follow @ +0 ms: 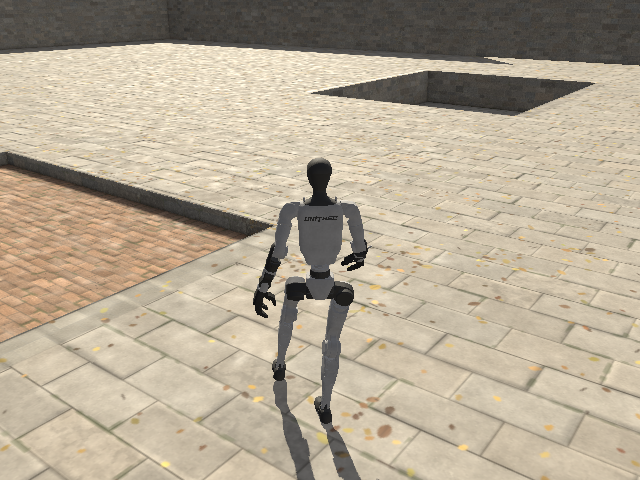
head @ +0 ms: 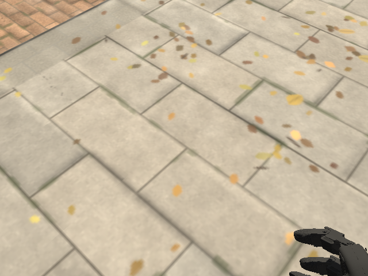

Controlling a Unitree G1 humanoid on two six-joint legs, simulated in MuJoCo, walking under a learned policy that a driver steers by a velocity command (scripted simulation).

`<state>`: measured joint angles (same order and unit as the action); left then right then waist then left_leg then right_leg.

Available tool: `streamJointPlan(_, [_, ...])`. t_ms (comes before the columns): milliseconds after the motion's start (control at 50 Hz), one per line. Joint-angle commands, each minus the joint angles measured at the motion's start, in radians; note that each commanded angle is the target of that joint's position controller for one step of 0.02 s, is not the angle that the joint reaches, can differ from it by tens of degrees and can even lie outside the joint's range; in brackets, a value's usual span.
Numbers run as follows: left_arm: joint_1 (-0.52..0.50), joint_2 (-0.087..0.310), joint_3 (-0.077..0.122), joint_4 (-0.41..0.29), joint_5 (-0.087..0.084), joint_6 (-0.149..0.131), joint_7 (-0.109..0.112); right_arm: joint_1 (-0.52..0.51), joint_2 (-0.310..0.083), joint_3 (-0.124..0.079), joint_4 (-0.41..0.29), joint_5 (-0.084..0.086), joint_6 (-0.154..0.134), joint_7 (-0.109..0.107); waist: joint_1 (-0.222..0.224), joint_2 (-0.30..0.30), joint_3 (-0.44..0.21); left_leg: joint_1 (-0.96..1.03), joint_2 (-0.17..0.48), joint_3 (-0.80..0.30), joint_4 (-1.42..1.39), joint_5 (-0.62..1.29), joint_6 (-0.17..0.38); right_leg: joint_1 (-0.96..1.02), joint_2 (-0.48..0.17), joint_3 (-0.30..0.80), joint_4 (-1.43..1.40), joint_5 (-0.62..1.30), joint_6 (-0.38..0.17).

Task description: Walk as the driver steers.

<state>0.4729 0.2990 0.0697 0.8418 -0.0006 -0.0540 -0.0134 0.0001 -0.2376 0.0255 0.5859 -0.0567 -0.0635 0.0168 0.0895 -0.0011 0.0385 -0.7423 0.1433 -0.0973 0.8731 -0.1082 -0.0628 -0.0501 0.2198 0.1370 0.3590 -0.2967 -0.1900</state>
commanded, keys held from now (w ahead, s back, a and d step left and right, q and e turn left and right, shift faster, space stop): e+shift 0.38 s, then shift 0.62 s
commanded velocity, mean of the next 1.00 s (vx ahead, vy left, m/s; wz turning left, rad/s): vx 0.20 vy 0.00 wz -0.59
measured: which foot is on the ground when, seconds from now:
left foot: up 0.00-0.12, down 0.14-0.54, up 0.56-0.86, down 0.88-1.00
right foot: down 0.00-0.14, up 0.16-0.52, down 0.54-1.00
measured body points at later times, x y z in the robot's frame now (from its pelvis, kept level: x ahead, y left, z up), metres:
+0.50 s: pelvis +0.26 +0.05 +0.00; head +0.29 -0.01 +0.44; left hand +0.58 +0.18 -0.05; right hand +0.22 -0.28 -0.12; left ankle +0.32 +0.17 -0.73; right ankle +0.29 -0.10 -0.71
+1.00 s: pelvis +0.31 +0.03 +0.00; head +0.32 +0.03 +0.45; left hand +0.58 +0.14 -0.11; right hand +0.27 -0.25 -0.12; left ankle +0.37 +0.14 -0.73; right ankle +0.29 -0.09 -0.73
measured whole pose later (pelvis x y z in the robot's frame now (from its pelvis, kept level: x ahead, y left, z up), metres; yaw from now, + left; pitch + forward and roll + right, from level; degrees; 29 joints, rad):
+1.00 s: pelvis +0.31 +0.03 +0.00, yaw -35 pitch +0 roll +0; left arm 0.16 0.22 0.03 0.70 0.02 0.02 0.01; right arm 0.18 -0.23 -0.01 0.80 -0.03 0.01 0.00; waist 0.01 -0.01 0.00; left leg -0.25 0.03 0.02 0.57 -0.32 -0.01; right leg -0.34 0.02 0.02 0.55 -0.21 -0.01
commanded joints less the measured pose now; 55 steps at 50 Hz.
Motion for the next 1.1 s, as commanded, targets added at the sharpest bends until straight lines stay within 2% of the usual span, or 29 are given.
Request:
streamJointPlan(20, [-0.025, 0.175, 0.049, -0.066, -0.014, -0.012, 0.0, -0.064, -0.061, -0.009, -0.067, 0.016, -0.009, 0.001, -0.005, -0.002, 0.018, 0.265, -0.141, 0.143, -0.212, 0.207, 0.023, -0.21, -0.167, 0.18, -0.035, 0.756, -0.025])
streamJointPlan(80, [-0.014, 0.188, 0.054, -0.062, -0.01, 0.002, 0.014, -0.014, -0.112, -0.024, -0.068, 0.018, -0.024, -0.021, -0.019, -0.062, -0.065, 0.451, -0.225, 0.099, -0.371, 0.203, 0.049, -0.127, -0.149, 0.238, 0.153, 0.882, 0.068])
streamJointPlan(100, [-0.039, 0.081, 0.028, -0.08, -0.074, 0.005, 0.031, -0.043, -0.173, -0.077, -0.112, 0.081, -0.066, -0.034, -0.069, -0.025, -0.124, 0.6, -0.212, 0.003, -0.459, 0.243, 0.049, -0.166, -0.157, 0.344, 0.262, 0.69, 0.111])
streamJointPlan(120, [-0.148, 0.128, 0.03, -0.113, -0.058, 0.006, 0.034, 0.159, -0.22, -0.1, -0.063, 0.091, -0.079, -0.046, -0.206, -0.043, -0.228, 0.791, -0.156, 0.015, -0.481, 0.366, 0.061, -0.195, -0.132, 0.285, 0.443, 0.631, 0.144])
streamJointPlan(140, [-0.14, 0.023, 0.001, -0.15, -0.015, 0.014, 0.034, 0.354, -0.234, -0.1, -0.008, 0.065, -0.075, -0.052, -0.227, 0.022, -0.388, 1.081, 0.076, -0.137, -0.308, 0.604, 0.131, -0.344, -0.07, 0.182, 0.754, -0.068, 0.187])
streamJointPlan(160, [0.011, -0.009, -0.017, -0.186, 0.003, 0.015, 0.032, 0.416, -0.247, -0.091, -0.026, 0.009, -0.061, -0.047, -0.162, 0.269, -0.553, 1.286, 0.331, -0.442, -0.229, 1.065, 0.24, -0.535, -0.021, 0.129, 1.032, -0.492, 0.218])
streamJointPlan(180, [0.113, 0.104, 0.001, -0.179, -0.029, 0.023, 0.026, 0.375, -0.237, -0.103, -0.027, 0.014, -0.037, -0.036, -0.131, 0.31, -0.622, 1.277, 0.423, -0.574, -0.271, 0.884, 0.363, -0.615, -0.109, 0.127, 1.247, -0.425, 0.265])
streamJointPlan(200, [0.031, 0.136, 0.007, -0.212, -0.056, 0.037, 0.025, 0.26, -0.221, -0.112, -0.042, 0.031, -0.019, -0.045, -0.111, 0.284, -0.531, 1.161, 0.368, -0.557, -0.377, 0.402, 0.362, -0.695, -0.194, 0.055, 1.266, -0.277, 0.274])
streamJointPlan(220, [-0.088, 0.158, 0.02, -0.224, -0.054, 0.059, 0.036, 0.19, -0.129, -0.092, -0.056, 0.034, -0.004, -0.059, -0.127, 0.133, -0.351, 0.968, 0.275, -0.403, -0.448, 0.245, 0.317, -0.723, -0.232, -0.016, 1.22, -0.185, 0.285])
streamJointPlan(260, [-0.134, 0.143, 0.029, -0.257, -0.041, 0.1, 0.041, 0.088, -0.103, -0.075, -0.047, 0.04, 0.004, -0.06, -0.061, 0.046, -0.132, 0.619, 0.195, -0.188, -0.531, 0.273, 0.283, -0.629, -0.291, -0.043, 1.152, -0.175, 0.287])
streamJointPlan(300, [-0.158, 0.054, 0.009, -0.292, -0.037, 0.113, 0.041, 0.038, -0.132, -0.096, 0.0, 0.045, -0.009, -0.049, -0.034, 0.091, -0.036, 0.438, 0.146, -0.001, -0.599, 0.315, 0.257, -0.551, -0.332, -0.073, 0.928, -0.171, 0.277])
streamJointPlan(380, [-0.207, 0.06, 0.009, -0.303, -0.026, 0.104, 0.02, 0.006, -0.209, -0.132, 0.043, 0.051, -0.011, -0.046, -0.043, 0.088, -0.137, 0.504, 0.174, 0.131, -0.594, 0.373, 0.271, -0.437, -0.356, -0.103, 0.63, 0.072, 0.239])
streamJointPlan(480, [-0.324, 0.105, 0.026, -0.337, -0.017, 0.116, -0.009, 0.035, -0.253, -0.145, 0.082, 0.095, 0.004, -0.021, -0.073, 0.092, -0.119, 0.545, 0.181, 0.191, -0.522, 0.258, 0.232, -0.316, -0.281, -0.165, 0.362, 0.094, 0.176])
streamJointPlan(520, [-0.308, 0.118, 0.039, -0.332, -0.008, 0.112, -0.008, 0.048, -0.24, -0.141, 0.098, 0.111, 0.012, -0.016, -0.051, 0.062, -0.123, 0.537, 0.148, 0.226, -0.406, 0.188, 0.178, -0.201, -0.23, -0.196, 0.185, 0.172, 0.134])
streamJointPlan(540, [-0.254, 0.173, 0.06, -0.319, -0.001, 0.106, 0.005, 0.114, -0.199, -0.128, 0.121, 0.094, 0.015, -0.011, -0.043, -0.032, -0.15, 0.463, 0.085, 0.278, -0.25, 0.128, 0.121, -0.055, -0.244, -0.141, 0.117, 0.389, 0.094])
streamJointPlan(560, [-0.219, 0.295, 0.083, -0.343, 0.013, 0.1, 0.025, 0.167, -0.149, -0.104, 0.091, 0.035, 0.019, -0.006, -0.069, -0.33, -0.198, 0.176, -0.048, 0.336, 0.1, -0.462, 0.019, 0.163, -0.536, 0.228, 0.105, 0.823, -0.052])
streamJointPlan(580, [-0.23, 0.266, 0.064, -0.362, 0.033, 0.083, 0.02, 0.129, -0.176, -0.107, 0.084, 0.05, 0.029, -0.011, -0.026, -0.275, -0.316, 0.096, -0.106, 0.142, 0.322, -0.601, -0.002, 0.115, -0.644, 0.394, 0.048, 0.736, -0.214])
streamJointPlan(600, [-0.246, 0.223, 0.047, -0.357, 0.029, 0.066, 0.01, 0.086, -0.221, -0.12, 0.087, 0.081, 0.041, -0.014, -0.014, -0.151, -0.281, 0.086, -0.083, 0.089, 0.38, -0.539, 0.008, 0.064, -0.597, 0.299, 0.03, 0.664, -0.184])
streamJointPlan(620, [-0.284, 0.191, 0.038, -0.342, 0.016, 0.055, 0.01, 0.089, -0.203, -0.117, 0.09, 0.086, 0.049, -0.023, -0.045, -0.114, -0.231, 0.075, -0.068, 0.078, 0.345, -0.474, 0.02, 0.017, -0.542, 0.223, 0.035, 0.566, -0.123])
streamJointPlan(640, [-0.324, 0.161, 0.027, -0.341, 0.004, 0.054, 0.013, 0.095, -0.196, -0.115, 0.106, 0.071, 0.056, -0.034, -0.062, -0.076, -0.205, 0.087, -0.055, 0.069, 0.299, -0.421, 0.015, -0.021, -0.505, 0.181, 0.032, 0.496, -0.077])
streamJointPlan(700, [-0.406, 0.134, 0.013, -0.342, 0.018, 0.057, 0.026, 0.154, -0.177, -0.112, 0.128, 0.061, 0.072, -0.039, -0.118, -0.102, -0.198, 0.246, -0.078, 0.095, 0.215, -0.32, -0.004, -0.174, -0.446, 0.089, 0.012, 0.492, -0.056])
streamJointPlan(760, [-0.402, 0.111, 0.009, -0.321, 0.017, 0.056, 0.029, 0.144, -0.12, -0.087, 0.13, 0.06, 0.076, -0.038, -0.099, -0.112, -0.193, 0.335, -0.086, 0.097, 0.008, -0.298, -0.002, -0.199, -0.427, 0.067, 0.015, 0.417, -0.056])
streamJointPlan(820, [-0.373, 0.1, 0.005, -0.287, 0.018, 0.06, 0.028, 0.135, -0.124, -0.083, 0.129, 0.062, 0.079, -0.031, -0.078, -0.139, -0.184, 0.409, -0.099, 0.104, -0.135, -0.266, 0.011, -0.212, -0.436, 0.103, 0.017, 0.285, -0.059])
streamJointPlan(860, [-0.391, 0.074, -0.007, -0.27, 0.007, 0.062, 0.025, 0.176, -0.104, -0.079, 0.147, 0.055, 0.075, -0.021, -0.115, -0.13, -0.163, 0.527, -0.119, 0.132, -0.331, -0.131, 0.038, -0.27, -0.404, 0.094, 0.038, 0.154, -0.016])
streamJointPlan(880, [-0.358, 0.044, -0.017, -0.249, 0.005, 0.059, 0.024, 0.191, -0.102, -0.074, 0.154, 0.038, 0.074, -0.017, -0.121, -0.108, -0.154, 0.595, -0.112, 0.119, -0.427, -0.05, 0.058, -0.306, -0.367, 0.077, 0.049, 0.067, 0.038])
streamJointPlan(900, [-0.324, 0.014, -0.026, -0.235, 0.015, 0.054, 0.023, 0.196, -0.149, -0.078, 0.146, 0.017, 0.071, -0.017, -0.094, -0.02, -0.141, 0.631, -0.012, 0.004, -0.461, 0.057, 0.094, -0.352, -0.305, 0.034, 0.121, -0.035, 0.106])
streamJointPlan(920, [-0.267, 0.005, -0.022, -0.234, 0.02, 0.049, 0.018, 0.131, -0.196, -0.088, 0.147, 0.022, 0.07, -0.019, -0.014, 0.15, -0.109, 0.501, 0.051, -0.041, -0.475, -0.077, 0.153, -0.311, -0.224, -0.067, 0.131, -0.062, 0.156])
streamJointPlan(960, [-0.36, 0.054, -0.005, -0.226, 0.026, 0.053, 0.025, 0.072, -0.109, -0.065, 0.129, 0.02, 0.056, -0.015, -0.056, 0.145, -0.048, 0.334, 0.004, -0.03, -0.545, -0.35, 0.132, -0.173, -0.226, -0.075, 0.151, 0.055, 0.182])
streamJointPlan(1100, [-0.326, 0.015, -0.002, -0.164, 0.017, 0.053, 0.035, 0.163, -0.099, -0.057, 0.169, 0.04, 0.032, -0.033, -0.09, 0.04, -0.048, 0.418, -0.049, 0.039, -0.481, -0.216, 0.099, -0.179, -0.246, -0.044, 0.129, 0.155, 0.159])
Velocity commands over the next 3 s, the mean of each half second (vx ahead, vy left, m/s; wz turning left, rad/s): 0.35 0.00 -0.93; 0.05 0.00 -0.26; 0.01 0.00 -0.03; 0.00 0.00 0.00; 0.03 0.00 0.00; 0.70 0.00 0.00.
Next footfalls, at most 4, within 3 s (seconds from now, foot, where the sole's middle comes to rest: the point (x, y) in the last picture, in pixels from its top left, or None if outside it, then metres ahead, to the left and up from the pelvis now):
0.14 left None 0.36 0.16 -0.77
0.54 right None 0.32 -0.12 -0.77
0.88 left None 0.41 0.11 -0.77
2.76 right None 0.39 -0.21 -0.77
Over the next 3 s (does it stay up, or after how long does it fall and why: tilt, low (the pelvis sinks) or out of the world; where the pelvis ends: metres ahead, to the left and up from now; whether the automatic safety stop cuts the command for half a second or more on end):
stays up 0.47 -0.17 0.01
